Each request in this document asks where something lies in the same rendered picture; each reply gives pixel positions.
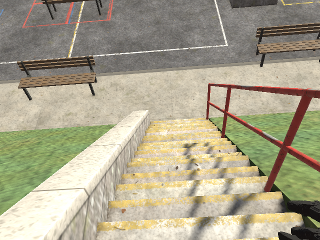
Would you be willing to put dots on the stairs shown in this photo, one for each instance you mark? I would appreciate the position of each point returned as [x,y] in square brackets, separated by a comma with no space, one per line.
[185,182]

